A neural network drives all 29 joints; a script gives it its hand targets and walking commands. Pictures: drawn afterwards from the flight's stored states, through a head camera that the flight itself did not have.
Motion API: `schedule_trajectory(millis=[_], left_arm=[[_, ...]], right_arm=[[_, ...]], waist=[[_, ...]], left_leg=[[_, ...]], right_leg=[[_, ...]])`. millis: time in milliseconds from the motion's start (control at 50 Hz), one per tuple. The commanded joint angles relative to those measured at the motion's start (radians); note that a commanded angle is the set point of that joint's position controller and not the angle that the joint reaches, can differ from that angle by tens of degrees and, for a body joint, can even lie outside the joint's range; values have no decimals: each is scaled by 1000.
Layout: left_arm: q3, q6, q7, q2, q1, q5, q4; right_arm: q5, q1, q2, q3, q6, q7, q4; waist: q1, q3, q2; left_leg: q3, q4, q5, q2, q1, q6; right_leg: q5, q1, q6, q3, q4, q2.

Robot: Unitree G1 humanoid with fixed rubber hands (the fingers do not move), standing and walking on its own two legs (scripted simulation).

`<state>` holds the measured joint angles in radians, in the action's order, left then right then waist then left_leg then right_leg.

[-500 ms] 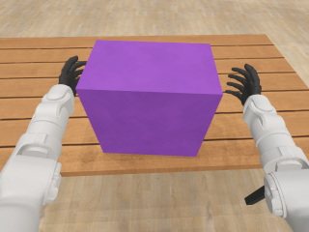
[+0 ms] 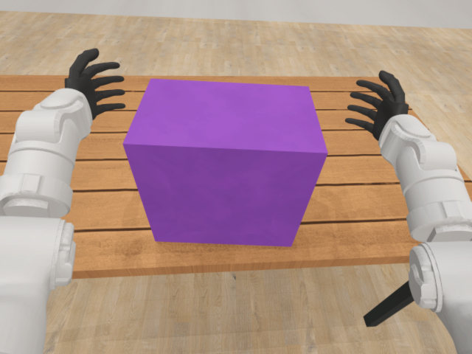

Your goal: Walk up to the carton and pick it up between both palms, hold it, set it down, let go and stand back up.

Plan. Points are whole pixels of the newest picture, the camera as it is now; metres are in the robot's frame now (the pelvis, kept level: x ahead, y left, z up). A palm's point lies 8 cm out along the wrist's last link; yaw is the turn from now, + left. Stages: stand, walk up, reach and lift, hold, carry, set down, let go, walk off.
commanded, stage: set down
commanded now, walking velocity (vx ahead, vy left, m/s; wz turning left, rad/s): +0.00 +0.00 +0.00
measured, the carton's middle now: (226, 169) +0.45 +0.00 +0.07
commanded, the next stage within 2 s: none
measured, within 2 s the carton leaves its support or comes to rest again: neither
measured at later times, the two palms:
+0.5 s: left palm (66, 121) +0.42 +0.24 +0.21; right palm (384, 140) +0.38 -0.25 +0.19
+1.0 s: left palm (66, 173) +0.37 +0.24 +0.15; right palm (382, 188) +0.33 -0.24 +0.13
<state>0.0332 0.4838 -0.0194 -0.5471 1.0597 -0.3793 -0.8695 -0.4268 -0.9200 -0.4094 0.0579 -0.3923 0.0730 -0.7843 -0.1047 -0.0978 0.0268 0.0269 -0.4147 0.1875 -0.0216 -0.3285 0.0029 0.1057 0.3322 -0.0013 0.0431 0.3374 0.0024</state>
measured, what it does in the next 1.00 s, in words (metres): stands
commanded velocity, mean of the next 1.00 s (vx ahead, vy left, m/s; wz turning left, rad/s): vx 0.00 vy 0.00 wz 0.00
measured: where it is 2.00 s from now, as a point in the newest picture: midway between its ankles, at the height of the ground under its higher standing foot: outside the picture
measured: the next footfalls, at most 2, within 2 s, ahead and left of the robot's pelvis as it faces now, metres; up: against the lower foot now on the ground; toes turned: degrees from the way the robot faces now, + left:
none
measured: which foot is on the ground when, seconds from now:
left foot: down 0.00-1.00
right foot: down 0.00-1.00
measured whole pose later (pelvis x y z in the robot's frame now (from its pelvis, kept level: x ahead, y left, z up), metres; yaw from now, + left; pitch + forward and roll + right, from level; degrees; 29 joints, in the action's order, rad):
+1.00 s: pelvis -0.01 +0.00 +0.00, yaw +0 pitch -1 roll +0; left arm -0.11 0.56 -0.04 -0.49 0.54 -0.33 -0.33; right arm -0.39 -0.41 -0.33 0.11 -0.43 0.09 -0.26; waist -0.06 0.02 0.03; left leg 0.04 -0.39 0.18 -0.01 -0.19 0.01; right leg 0.11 0.20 0.00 0.03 0.33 0.01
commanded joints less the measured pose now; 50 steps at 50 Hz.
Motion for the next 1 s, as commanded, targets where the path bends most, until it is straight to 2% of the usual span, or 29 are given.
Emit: schedule_trajectory(millis=[0, 40, 80, 100, 140, 260, 280, 340, 360, 380, 400, 440, 500, 540, 600, 640, 660, 680, 700, 740, 820, 840, 900, 920, 960, 980], left_arm=[[-48, -36, -1, -210, 540, -1, 191], [-52, -24, 2, -223, 547, -3, 235], [-55, -19, -2, -230, 552, -3, 204], [-55, -14, -2, -225, 527, 1, 230], [-45, -6, -4, -218, 525, 3, 197], [-69, 4, -1, -234, 493, 10, 315], [-70, 9, 0, -228, 470, 13, 322], [-84, 19, -3, -226, 433, 19, 356], [-87, 18, 0, -244, 471, 11, 362], [-91, 17, 2, -221, 384, 17, 389], [-95, 20, 0, -233, 413, 17, 388], [-108, 24, -2, -229, 366, 26, 437], [-121, 30, -1, -225, 319, 29, 494], [-134, 38, -3, -220, 276, 33, 505], [-146, 37, 2, -225, 243, 26, 558], [-162, 36, 3, -231, 216, 26, 599], [-164, 36, 1, -229, 192, 28, 591], [-171, 36, 2, -236, 195, 26, 633], [-174, 38, 1, -218, 132, 36, 633], [-181, 37, -4, -216, 122, 38, 635], [-205, 36, -10, -207, 16, 45, 696], [-206, 35, -10, -219, 49, 36, 711], [-218, 26, -14, -186, -76, 50, 736], [-224, 22, -16, -197, -49, 47, 732], [-231, 14, -18, -178, -126, 54, 779], [-229, 10, -18, -177, -125, 49, 783]], right_arm=[[-13, -518, -233, 45, 31, -12, 195], [-23, -525, -245, 46, 29, -13, 231], [-22, -539, -242, 45, 18, -17, 203], [-28, -511, -248, 42, 16, -18, 220], [-23, -507, -250, 46, 9, -22, 186], [-26, -471, -263, 57, 14, -25, 268], [-21, -445, -259, 64, 15, -24, 273], [-12, -412, -257, 77, 13, -23, 305], [-5, -451, -261, 93, 12, -22, 330], [-5, -366, -244, 79, 15, -22, 350], [1, -396, -246, 96, 13, -19, 346], [5, -342, -239, 100, 15, -14, 383], [13, -294, -232, 120, 17, -11, 433], [20, -254, -225, 123, 12, -10, 452], [27, -219, -208, 131, 10, -6, 515], [27, -193, -200, 132, 13, -3, 561], [29, -167, -194, 133, 11, -1, 559], [27, -170, -198, 137, 11, 2, 597], [29, -101, -184, 132, 9, 2, 583], [33, -88, -174, 133, 6, 4, 592], [34, 3, -157, 129, 11, 11, 673], [35, -31, -164, 141, 10, 13, 700], [39, 95, -139, 129, 16, 14, 724], [43, 71, -137, 132, 14, 17, 736], [38, 149, -123, 125, 18, 19, 785], [44, 151, -119, 133, 19, 21, 799]], waist=[[2, -557, -80], [6, -587, -90], [4, -551, -77], [6, -565, -77], [-1, -511, -87], [9, -558, -93], [2, -552, -97], [5, -516, -87], [5, -525, -85], [9, -530, -75], [1, -519, -86], [8, -525, -89], [1, -524, -105], [2, -486, -92], [11, -478, -87], [20, -487, -81], [13, -478, -75], [21, -480, -81], [16, -466, -84], [21, -431, -89], [36, -405, -73], [38, -399, -77], [41, -375, -61], [45, -362, -62], [59, -337, -62], [54, -324, -64]], left_leg=[[-20, 37, -232, 42, 183, -11], [-17, 31, -268, 42, 192, -15], [-20, 38, -242, 42, 175, -7], [-20, 45, -246, 40, 188, -7], [-25, 53, -215, 34, 179, -10], [-22, 51, -257, 34, 202, -14], [-25, 49, -262, 32, 206, -17], [-24, 58, -240, 32, 197, -14], [-21, 62, -204, 35, 171, -10], [-23, 62, -223, 32, 184, -8], [-22, 62, -219, 35, 175, -10], [-19, 61, -223, 36, 187, -12], [-20, 55, -238, 35, 196, -20], [-19, 58, -223, 35, 197, -18], [-16, 70, -172, 38, 167, -11], [-12, 68, -183, 39, 173, -10], [-13, 68, -179, 40, 170, -10], [-10, 70, -175, 42, 167, -10], [-13, 71, -185, 38, 178, -14], [-12, 76, -169, 39, 168, -15], [-7, 83, -169, 39, 169, -13], [-7, 86, -150, 40, 157, -13], [-7, 91, -155, 36, 166, -12], [-5, 94, -137, 40, 147, -11], [-3, 104, -125, 37, 150, -12], [-2, 106, -113, 37, 141, -12]], right_leg=[[-290, -299, -4, -13, 22, -38], [-326, -321, -4, -13, 26, -39], [-300, -318, -4, -14, 21, -36], [-310, -338, -7, -14, 18, -38], [-267, -318, -13, -11, 11, -37], [-314, -358, -14, -10, 16, -40], [-319, -360, -15, -8, 17, -41], [-301, -368, -15, -9, 12, -41], [-276, -361, -13, -11, 14, -37], [-305, -393, -12, -13, 21, -39], [-296, -382, -12, -14, 19, -36], [-297, -395, -11, -15, 20, -36], [-298, -387, -14, -12, 23, -38], [-279, -384, -12, -12, 17, -38], [-238, -391, -11, -17, 20, -34], [-247, -398, -8, -21, 24, -34], [-250, -401, -9, -24, 23, -33], [-244, -402, -9, -26, 24, -31], [-251, -411, -11, -26, 25, -33], [-224, -399, -13, -29, 19, -30], [-213, -418, -13, -34, 17, -31], [-190, -404, -14, -35, 15, -30], [-199, -428, -15, -42, 15, -29], [-183, -422, -14, -46, 13, -25], [-162, -431, -17, -49, 10, -26], [-148, -423, -18, -50, 9, -25]])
